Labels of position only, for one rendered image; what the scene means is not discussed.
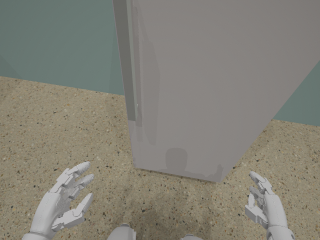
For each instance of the fridge door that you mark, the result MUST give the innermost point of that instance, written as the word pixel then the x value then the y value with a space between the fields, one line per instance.
pixel 211 74

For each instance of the robot left hand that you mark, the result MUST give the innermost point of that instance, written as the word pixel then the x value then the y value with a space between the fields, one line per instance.
pixel 46 219

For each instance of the left robot shin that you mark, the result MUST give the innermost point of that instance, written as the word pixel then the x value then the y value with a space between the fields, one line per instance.
pixel 124 225

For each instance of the robot right hand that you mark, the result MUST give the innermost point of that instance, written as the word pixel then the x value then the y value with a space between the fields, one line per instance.
pixel 270 211

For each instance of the robot right forearm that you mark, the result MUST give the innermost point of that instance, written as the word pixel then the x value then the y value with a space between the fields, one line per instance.
pixel 279 233

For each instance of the handle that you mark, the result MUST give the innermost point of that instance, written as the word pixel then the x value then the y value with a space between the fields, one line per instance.
pixel 123 20

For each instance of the robot left thigh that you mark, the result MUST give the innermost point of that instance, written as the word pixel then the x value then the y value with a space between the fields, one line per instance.
pixel 122 233

